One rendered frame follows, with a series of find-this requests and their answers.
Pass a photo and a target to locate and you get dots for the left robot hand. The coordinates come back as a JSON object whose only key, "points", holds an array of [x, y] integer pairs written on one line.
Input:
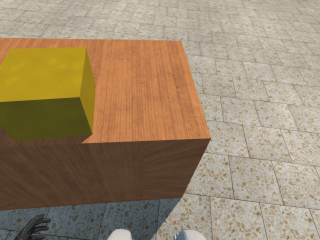
{"points": [[29, 229]]}

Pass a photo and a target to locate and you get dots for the carton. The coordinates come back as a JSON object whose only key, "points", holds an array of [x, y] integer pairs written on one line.
{"points": [[47, 93]]}

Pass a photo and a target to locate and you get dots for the robot left thigh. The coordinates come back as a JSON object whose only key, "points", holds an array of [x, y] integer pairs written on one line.
{"points": [[121, 234]]}

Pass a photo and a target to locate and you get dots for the robot right thigh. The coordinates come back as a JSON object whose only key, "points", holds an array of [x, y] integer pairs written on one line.
{"points": [[188, 234]]}

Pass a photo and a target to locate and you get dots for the pedestal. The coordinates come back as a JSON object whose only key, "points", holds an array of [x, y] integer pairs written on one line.
{"points": [[149, 131]]}

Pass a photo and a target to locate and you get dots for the robot thigh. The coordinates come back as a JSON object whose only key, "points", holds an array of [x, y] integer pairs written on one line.
{"points": [[188, 234], [121, 234]]}

